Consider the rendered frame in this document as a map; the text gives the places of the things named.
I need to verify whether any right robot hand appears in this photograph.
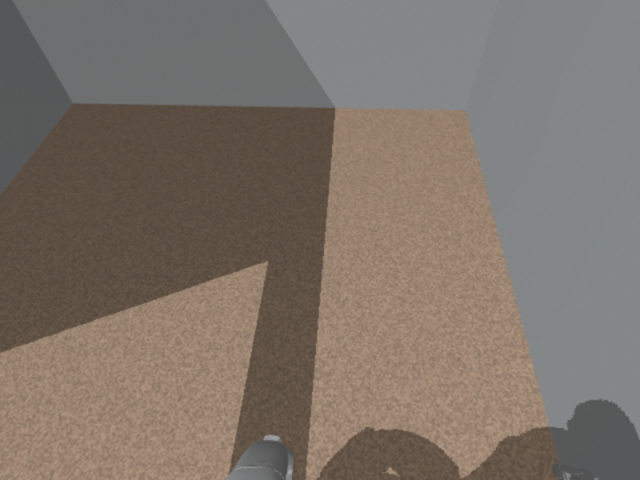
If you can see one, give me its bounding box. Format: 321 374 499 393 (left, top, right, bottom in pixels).
552 464 598 480

